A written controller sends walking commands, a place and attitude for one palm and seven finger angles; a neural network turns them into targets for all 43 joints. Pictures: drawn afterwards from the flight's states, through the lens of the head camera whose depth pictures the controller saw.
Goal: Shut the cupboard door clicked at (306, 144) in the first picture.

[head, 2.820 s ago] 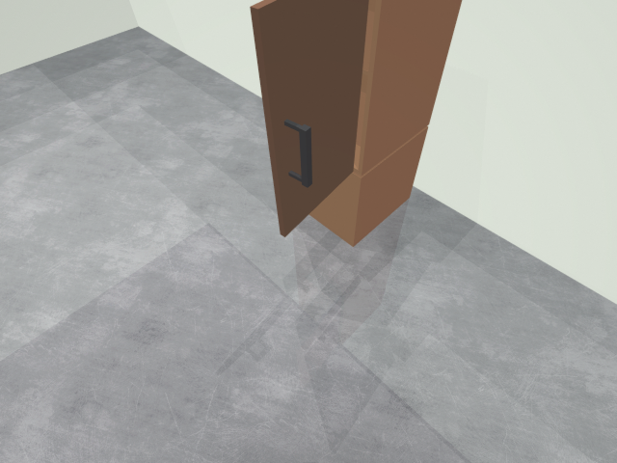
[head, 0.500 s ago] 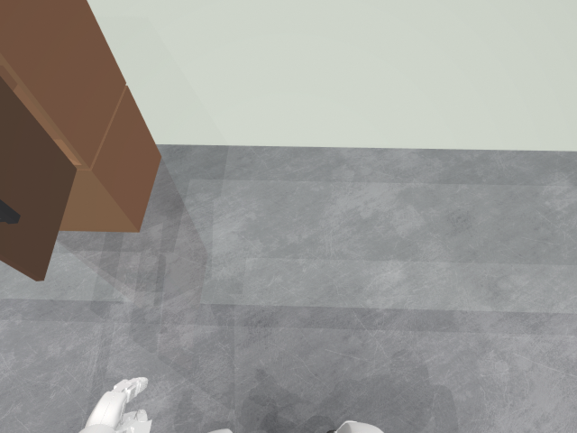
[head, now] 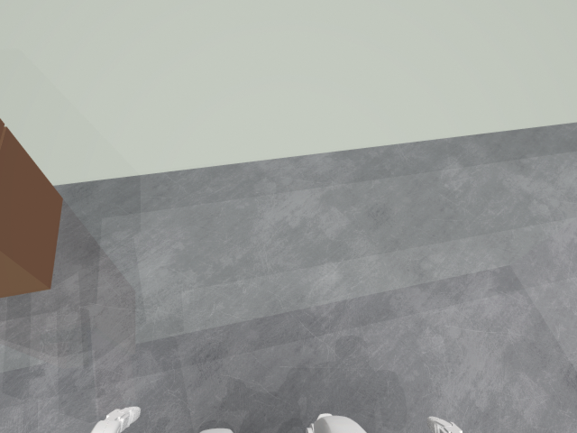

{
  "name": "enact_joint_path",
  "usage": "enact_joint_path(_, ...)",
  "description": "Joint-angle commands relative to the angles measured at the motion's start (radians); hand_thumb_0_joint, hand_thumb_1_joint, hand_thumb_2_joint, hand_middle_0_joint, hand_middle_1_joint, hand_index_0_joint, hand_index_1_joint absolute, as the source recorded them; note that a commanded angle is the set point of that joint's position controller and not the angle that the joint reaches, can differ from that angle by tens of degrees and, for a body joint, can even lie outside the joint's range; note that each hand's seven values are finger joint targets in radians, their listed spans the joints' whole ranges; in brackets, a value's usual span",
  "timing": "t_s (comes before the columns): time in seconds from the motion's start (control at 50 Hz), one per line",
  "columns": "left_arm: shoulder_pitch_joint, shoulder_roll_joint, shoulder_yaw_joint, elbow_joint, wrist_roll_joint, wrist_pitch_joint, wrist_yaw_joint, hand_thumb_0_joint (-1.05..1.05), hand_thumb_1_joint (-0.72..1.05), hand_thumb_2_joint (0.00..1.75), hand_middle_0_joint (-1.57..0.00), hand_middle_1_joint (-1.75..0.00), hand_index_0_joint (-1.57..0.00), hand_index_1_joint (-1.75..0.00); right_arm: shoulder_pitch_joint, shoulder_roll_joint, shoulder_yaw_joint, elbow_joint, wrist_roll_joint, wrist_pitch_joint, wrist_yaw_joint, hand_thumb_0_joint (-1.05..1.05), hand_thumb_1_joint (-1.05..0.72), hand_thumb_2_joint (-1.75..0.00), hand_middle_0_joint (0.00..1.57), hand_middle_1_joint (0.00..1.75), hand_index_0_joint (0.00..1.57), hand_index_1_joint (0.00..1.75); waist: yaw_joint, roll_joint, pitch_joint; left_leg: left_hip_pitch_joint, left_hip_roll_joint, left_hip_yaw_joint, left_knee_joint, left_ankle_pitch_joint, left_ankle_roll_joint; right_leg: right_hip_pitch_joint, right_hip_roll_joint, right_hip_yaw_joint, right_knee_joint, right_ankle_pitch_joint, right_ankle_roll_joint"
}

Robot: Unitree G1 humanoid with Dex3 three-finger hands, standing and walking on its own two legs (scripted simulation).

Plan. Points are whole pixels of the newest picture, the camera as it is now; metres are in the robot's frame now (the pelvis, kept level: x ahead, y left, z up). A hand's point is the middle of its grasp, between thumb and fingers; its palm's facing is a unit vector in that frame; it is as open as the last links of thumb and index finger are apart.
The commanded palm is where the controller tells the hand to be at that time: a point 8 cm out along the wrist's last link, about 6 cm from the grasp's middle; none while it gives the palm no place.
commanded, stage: walk around to get in front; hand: left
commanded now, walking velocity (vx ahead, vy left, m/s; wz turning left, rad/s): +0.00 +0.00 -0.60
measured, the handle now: out of the picture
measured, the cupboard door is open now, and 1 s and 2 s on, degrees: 97 97 97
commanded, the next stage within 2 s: walk to a spot facing it in 1.98 s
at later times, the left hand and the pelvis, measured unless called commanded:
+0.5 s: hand (218, 380) +0.20 +0.12 -0.16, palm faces -0.32 -0.91 -0.27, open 7.3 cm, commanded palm none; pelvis +0.04 -0.05 +0.00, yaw -18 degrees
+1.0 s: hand (271, 316) +0.31 +0.04 -0.16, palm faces -0.61 -0.76 -0.22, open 7.4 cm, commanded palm none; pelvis +0.10 -0.06 +0.00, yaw -37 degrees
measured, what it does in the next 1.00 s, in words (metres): walks ahead, turning right: right foot, then left foot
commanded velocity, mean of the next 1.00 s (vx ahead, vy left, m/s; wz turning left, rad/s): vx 0.06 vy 0.00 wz -0.60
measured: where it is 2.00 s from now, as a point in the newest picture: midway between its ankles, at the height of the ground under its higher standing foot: (381, 371)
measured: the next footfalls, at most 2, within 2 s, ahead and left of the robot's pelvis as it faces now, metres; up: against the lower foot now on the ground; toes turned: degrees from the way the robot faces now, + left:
right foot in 0.30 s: +0.04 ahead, -0.15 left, +0.00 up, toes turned -16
left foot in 0.68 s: +0.16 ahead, +0.06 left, +0.00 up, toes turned -21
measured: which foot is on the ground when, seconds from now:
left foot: down 0.00-0.30, up 0.32-0.66, down 0.68-1.00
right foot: up 0.00-0.28, down 0.30-0.68, up 0.70-1.00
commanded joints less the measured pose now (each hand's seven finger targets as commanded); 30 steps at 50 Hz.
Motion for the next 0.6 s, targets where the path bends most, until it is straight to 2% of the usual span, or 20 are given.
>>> enact_joint_path(0.0,-0.001,0.068,0.021,-0.090,0.003,-0.025,-0.020,0.00,0.90,0.90,-0.20,-0.30,-0.20,-0.30,0.079,-0.209,-0.057,-0.054,-0.012,-0.010,-0.021,0.00,-0.90,-0.90,0.20,0.30,0.20,0.30,-0.007,0.234,-0.141,0.245,0.278,-0.122,-0.177,0.717,0.103,-0.147,-0.093,-0.037,0.209,0.021,0.033)
enact_joint_path(0.04,-0.018,0.050,0.011,-0.093,0.003,-0.024,-0.026,0.00,0.90,0.90,-0.20,-0.30,-0.20,-0.30,0.116,-0.214,-0.064,-0.039,-0.009,-0.008,-0.019,0.00,-0.90,-0.90,0.20,0.30,0.20,0.30,-0.026,0.248,-0.175,0.322,0.247,-0.048,-0.138,0.759,0.088,-0.147,-0.094,-0.092,0.113,0.049,0.034)
enact_joint_path(0.1,-0.082,0.033,0.002,-0.107,0.004,-0.026,-0.033,0.00,0.90,0.90,-0.20,-0.30,-0.20,-0.30,0.162,-0.229,-0.075,-0.021,-0.010,-0.002,-0.010,0.00,-0.90,-0.90,0.20,0.30,0.20,0.30,-0.059,0.250,-0.159,0.319,0.256,0.010,-0.116,0.765,0.082,-0.083,-0.097,-0.145,-0.060,0.069,0.022)
enact_joint_path(0.12,-0.095,0.032,-0.001,-0.108,0.003,-0.029,-0.034,0.00,0.90,0.90,-0.20,-0.30,-0.20,-0.30,0.171,-0.238,-0.078,-0.014,-0.010,0.000,-0.007,0.00,-0.90,-0.90,0.20,0.30,0.20,0.30,-0.068,0.270,-0.154,0.308,0.261,0.019,-0.111,0.769,0.078,-0.053,-0.091,-0.163,-0.110,0.069,0.016)
enact_joint_path(0.16,-0.086,0.039,-0.003,-0.104,0.004,-0.033,-0.035,0.00,0.90,0.90,-0.20,-0.30,-0.20,-0.30,0.165,-0.252,-0.085,-0.011,-0.010,0.003,0.000,0.00,-0.90,-0.90,0.20,0.30,0.20,0.30,-0.068,0.306,-0.156,0.308,0.274,0.037,-0.084,0.763,0.074,-0.002,-0.081,-0.191,-0.203,0.070,0.003)
enact_joint_path(0.18,-0.084,0.043,-0.004,-0.102,0.004,-0.034,-0.036,0.00,0.90,0.90,-0.20,-0.30,-0.20,-0.30,0.158,-0.261,-0.089,-0.011,-0.010,0.004,0.002,0.00,-0.90,-0.90,0.20,0.30,0.20,0.30,-0.065,0.303,-0.158,0.299,0.282,0.042,-0.069,0.762,0.070,0.027,-0.075,-0.200,-0.252,0.074,-0.006)
enact_joint_path(0.2,-0.066,0.049,-0.001,-0.095,0.003,-0.036,-0.034,0.00,0.90,0.90,-0.20,-0.30,-0.20,-0.30,0.149,-0.267,-0.092,-0.012,-0.009,0.006,0.003,0.00,-0.90,-0.90,0.20,0.30,0.20,0.30,-0.051,0.292,-0.160,0.276,0.287,0.049,-0.042,0.747,0.056,0.084,-0.073,-0.203,-0.327,0.117,-0.017)
enact_joint_path(0.22,-0.018,0.065,0.002,-0.079,0.003,-0.037,-0.032,0.00,0.90,0.90,-0.20,-0.30,-0.20,-0.30,0.128,-0.273,-0.093,-0.013,-0.004,0.007,0.004,0.00,-0.90,-0.90,0.20,0.30,0.20,0.30,-0.019,0.257,-0.165,0.219,0.281,0.067,0.013,0.690,0.030,0.183,-0.067,-0.205,-0.422,0.217,-0.029)
enact_joint_path(0.24,0.085,0.107,0.012,-0.050,0.006,-0.045,-0.027,0.00,0.90,0.90,-0.20,-0.30,-0.20,-0.30,0.099,-0.268,-0.094,-0.025,0.005,0.008,0.008,0.00,-0.90,-0.90,0.20,0.30,0.20,0.30,0.041,0.169,-0.202,0.109,0.251,0.105,0.160,0.572,-0.014,0.366,-0.102,-0.156,-0.546,0.402,-0.052)
enact_joint_path(0.26,0.180,0.231,0.035,-0.025,0.017,-0.060,-0.009,0.00,0.90,0.90,-0.20,-0.30,-0.20,-0.30,0.079,-0.184,-0.074,-0.065,0.016,0.011,0.015,0.00,-0.90,-0.90,0.20,0.30,0.20,0.30,0.083,-0.178,-0.250,-0.177,0.119,0.161,0.409,0.038,-0.077,0.595,-0.348,0.176,-0.596,0.773,-0.152)
enact_joint_path(0.28,0.230,0.292,0.050,-0.003,0.001,-0.055,0.007,0.00,0.90,0.90,-0.20,-0.30,-0.20,-0.30,0.004,-0.165,-0.062,-0.103,0.016,0.019,0.005,0.00,-0.90,-0.90,0.20,0.30,0.20,0.30,0.115,-0.261,-0.237,-0.311,0.026,0.046,0.600,-0.394,-0.094,0.561,-0.494,0.346,-0.562,1.105,-0.263)
enact_joint_path(0.3,0.203,0.264,0.044,-0.011,-0.003,-0.053,0.019,0.00,0.90,0.90,-0.20,-0.30,-0.20,-0.30,0.009,-0.177,-0.057,-0.090,0.019,0.028,-0.002,0.00,-0.90,-0.90,0.20,0.30,0.20,0.30,0.093,-0.197,-0.205,-0.328,0.064,-0.074,0.659,-0.335,-0.078,0.502,-0.481,0.305,-0.577,0.920,-0.297)
enact_joint_path(0.32,0.128,0.214,0.038,-0.034,-0.001,-0.050,0.027,0.00,0.90,0.90,-0.20,-0.30,-0.20,-0.30,-0.003,-0.165,-0.061,-0.075,0.017,0.032,-0.002,0.00,-0.90,-0.90,0.20,0.30,0.20,0.30,0.062,-0.184,-0.152,-0.344,0.081,-0.089,0.658,-0.255,-0.081,0.423,-0.408,0.265,-0.603,0.770,-0.267)
enact_joint_path(0.34,0.058,0.195,0.034,-0.057,0.001,-0.045,0.031,0.00,0.90,0.90,-0.20,-0.30,-0.20,-0.30,0.005,-0.172,-0.063,-0.059,0.013,0.034,0.000,0.00,-0.90,-0.90,0.20,0.30,0.20,0.30,0.031,-0.196,-0.139,-0.324,0.083,-0.082,0.646,-0.200,-0.092,0.377,-0.363,0.236,-0.602,0.718,-0.249)
enact_joint_path(0.38,-0.001,0.164,0.022,-0.080,0.002,-0.049,0.034,0.00,0.90,0.90,-0.20,-0.30,-0.20,-0.30,0.024,-0.158,-0.061,-0.038,0.009,0.037,0.008,0.00,-0.90,-0.90,0.20,0.30,0.20,0.30,-0.004,-0.120,-0.154,-0.251,0.064,-0.066,0.579,-0.125,-0.103,0.325,-0.308,0.157,-0.589,0.762,-0.225)
enact_joint_path(0.42,0.006,0.170,0.021,-0.082,0.002,-0.054,0.031,0.00,0.90,0.90,-0.20,-0.30,-0.20,-0.30,0.027,-0.142,-0.059,-0.032,0.010,0.039,0.013,0.00,-0.90,-0.90,0.20,0.30,0.20,0.30,-0.010,-0.069,-0.156,-0.212,0.041,-0.049,0.493,-0.096,-0.109,0.307,-0.290,0.153,-0.586,0.773,-0.224)
enact_joint_path(0.44,0.011,0.172,0.022,-0.079,0.003,-0.056,0.030,0.00,0.90,0.90,-0.20,-0.30,-0.20,-0.30,0.022,-0.136,-0.057,-0.032,0.010,0.038,0.013,0.00,-0.90,-0.90,0.20,0.30,0.20,0.30,-0.006,-0.066,-0.156,-0.204,0.031,-0.045,0.448,-0.088,-0.110,0.312,-0.285,0.162,-0.586,0.770,-0.226)
enact_joint_path(0.48,0.022,0.178,0.026,-0.074,0.005,-0.055,0.028,0.00,0.90,0.90,-0.20,-0.30,-0.20,-0.30,0.021,-0.132,-0.056,-0.033,0.014,0.031,0.011,0.00,-0.90,-0.90,0.20,0.30,0.20,0.30,0.001,-0.075,-0.175,-0.188,0.015,-0.037,0.358,-0.084,-0.111,0.351,-0.275,0.174,-0.573,0.786,-0.228)
enact_joint_path(0.54,0.016,0.181,0.033,-0.078,0.007,-0.050,0.024,0.00,0.90,0.90,-0.20,-0.30,-0.20,-0.30,0.009,-0.132,-0.057,-0.045,0.019,0.022,0.007,0.00,-0.90,-0.90,0.20,0.30,0.20,0.30,0.003,-0.107,-0.160,-0.127,-0.009,-0.034,0.224,-0.089,-0.102,0.315,-0.271,0.221,-0.555,0.785,-0.227)
enact_joint_path(0.58,-0.006,0.179,0.034,-0.081,0.006,-0.046,0.024,0.00,0.90,0.90,-0.20,-0.30,-0.20,-0.30,0.049,-0.133,-0.058,-0.039,0.022,0.015,0.004,0.00,-0.90,-0.90,0.20,0.30,0.20,0.30,-0.020,-0.104,-0.163,-0.055,-0.022,-0.033,0.100,-0.032,-0.095,0.285,-0.254,0.234,-0.522,0.780,-0.202)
